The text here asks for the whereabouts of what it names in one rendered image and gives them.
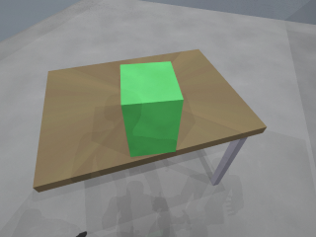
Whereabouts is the carton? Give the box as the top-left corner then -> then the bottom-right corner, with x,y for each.
120,61 -> 184,157

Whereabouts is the table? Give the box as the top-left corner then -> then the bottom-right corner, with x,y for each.
33,49 -> 267,193

